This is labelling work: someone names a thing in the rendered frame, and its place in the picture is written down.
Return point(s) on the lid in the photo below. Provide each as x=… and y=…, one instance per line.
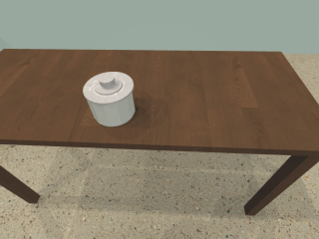
x=98, y=95

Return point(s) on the knob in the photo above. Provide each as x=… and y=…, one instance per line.
x=106, y=80

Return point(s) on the pot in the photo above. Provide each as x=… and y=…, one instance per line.
x=115, y=114

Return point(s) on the table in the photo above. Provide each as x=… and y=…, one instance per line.
x=250, y=102

